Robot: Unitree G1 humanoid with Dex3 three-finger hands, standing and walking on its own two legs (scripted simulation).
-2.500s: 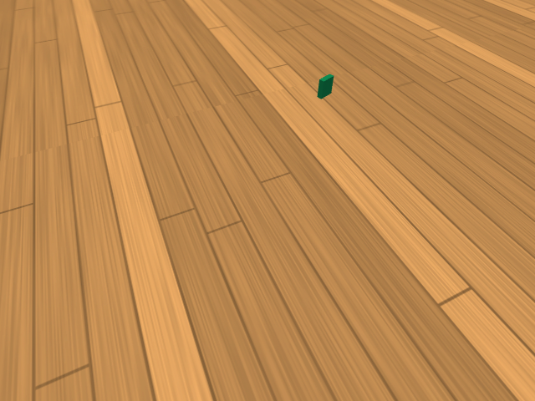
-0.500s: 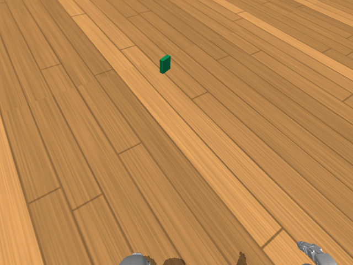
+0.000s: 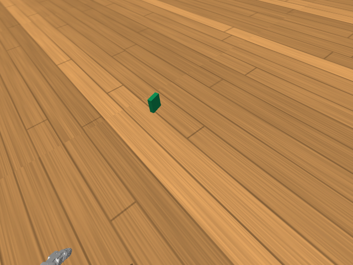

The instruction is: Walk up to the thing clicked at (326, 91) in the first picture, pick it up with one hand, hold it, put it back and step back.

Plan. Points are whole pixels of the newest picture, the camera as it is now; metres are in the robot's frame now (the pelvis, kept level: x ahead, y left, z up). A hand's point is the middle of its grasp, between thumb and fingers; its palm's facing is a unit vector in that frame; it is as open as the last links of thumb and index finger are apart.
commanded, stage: walk up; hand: left
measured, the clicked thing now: (154, 102) +1.41 +0.27 -0.69
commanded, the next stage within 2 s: none
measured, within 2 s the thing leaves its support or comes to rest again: neither
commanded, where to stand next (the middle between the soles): +1.07 +0.09 m, yaw +0 degrees
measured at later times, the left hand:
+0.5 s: hand (74, 213) +0.30 +0.34 -0.14, palm faces -0.02 -0.94 -0.34, open 7.4 cm
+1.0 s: hand (111, 128) +0.59 +0.27 -0.10, palm faces +0.00 -0.92 -0.39, open 7.4 cm
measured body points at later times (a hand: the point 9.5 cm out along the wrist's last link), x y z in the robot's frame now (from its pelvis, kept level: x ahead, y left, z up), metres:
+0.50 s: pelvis +0.26 +0.06 +0.01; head +0.29 +0.09 +0.46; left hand +0.30 +0.39 -0.12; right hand +0.37 -0.25 -0.08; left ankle +0.30 +0.16 -0.72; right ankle +0.20 -0.10 -0.64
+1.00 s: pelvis +0.49 +0.02 +0.01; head +0.52 -0.02 +0.46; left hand +0.59 +0.32 -0.08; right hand +0.54 -0.29 -0.13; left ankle +0.42 +0.16 -0.64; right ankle +0.56 -0.07 -0.72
